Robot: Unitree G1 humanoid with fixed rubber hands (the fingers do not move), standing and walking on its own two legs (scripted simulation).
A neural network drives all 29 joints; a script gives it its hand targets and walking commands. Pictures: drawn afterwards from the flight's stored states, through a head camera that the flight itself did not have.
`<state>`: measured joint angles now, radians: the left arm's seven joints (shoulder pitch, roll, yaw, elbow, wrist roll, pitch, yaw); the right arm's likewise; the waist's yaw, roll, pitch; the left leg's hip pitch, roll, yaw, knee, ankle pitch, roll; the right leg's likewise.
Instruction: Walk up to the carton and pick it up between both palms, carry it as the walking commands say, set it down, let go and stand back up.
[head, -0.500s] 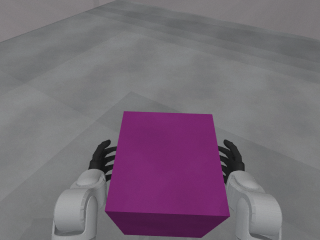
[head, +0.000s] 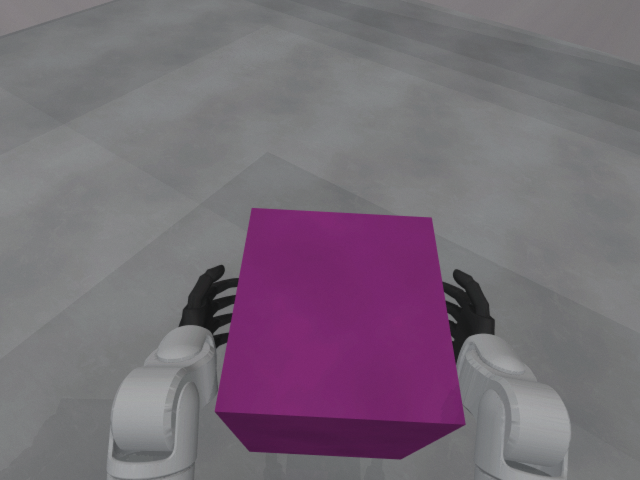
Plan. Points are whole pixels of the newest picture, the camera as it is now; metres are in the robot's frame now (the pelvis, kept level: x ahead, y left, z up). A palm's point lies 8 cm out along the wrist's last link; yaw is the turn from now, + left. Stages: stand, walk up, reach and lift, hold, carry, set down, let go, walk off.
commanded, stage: carry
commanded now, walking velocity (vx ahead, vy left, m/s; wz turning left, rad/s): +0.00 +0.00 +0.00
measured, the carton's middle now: (332, 344) +0.27 -0.01 +0.03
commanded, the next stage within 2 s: none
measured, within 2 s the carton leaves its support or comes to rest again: neither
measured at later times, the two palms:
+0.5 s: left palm (177, 354) +0.23 +0.16 +0.08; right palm (455, 363) +0.23 -0.14 +0.08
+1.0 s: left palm (219, 354) +0.25 +0.12 +0.04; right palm (473, 361) +0.25 -0.17 +0.05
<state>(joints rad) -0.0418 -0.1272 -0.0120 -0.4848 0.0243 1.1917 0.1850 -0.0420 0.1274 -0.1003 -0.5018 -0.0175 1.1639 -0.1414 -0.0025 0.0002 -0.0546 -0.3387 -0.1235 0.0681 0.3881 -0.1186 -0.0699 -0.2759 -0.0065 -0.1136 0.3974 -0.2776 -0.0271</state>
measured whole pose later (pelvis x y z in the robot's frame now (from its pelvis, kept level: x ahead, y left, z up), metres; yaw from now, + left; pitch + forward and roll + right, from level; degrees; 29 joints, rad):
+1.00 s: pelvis -0.02 -0.01 -0.01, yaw -1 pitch +3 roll +0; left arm -0.12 -0.13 0.08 -0.11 0.06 0.95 0.13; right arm -0.14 0.13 -0.12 -0.12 -0.09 0.94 -0.12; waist 0.00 0.00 -0.07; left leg -0.37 0.00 0.01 0.52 -0.20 0.00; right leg -0.37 -0.01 -0.08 0.54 -0.22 -0.04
